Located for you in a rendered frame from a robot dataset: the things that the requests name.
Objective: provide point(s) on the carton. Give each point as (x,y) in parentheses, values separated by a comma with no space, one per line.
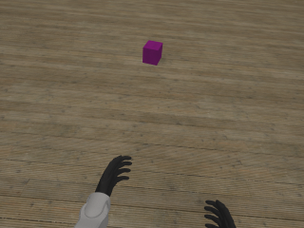
(152,52)

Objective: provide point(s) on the right robot hand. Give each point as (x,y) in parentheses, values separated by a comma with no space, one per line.
(224,219)

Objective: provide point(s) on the robot left forearm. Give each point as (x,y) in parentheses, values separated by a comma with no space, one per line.
(94,213)

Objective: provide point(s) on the left robot hand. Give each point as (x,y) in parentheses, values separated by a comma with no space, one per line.
(110,177)

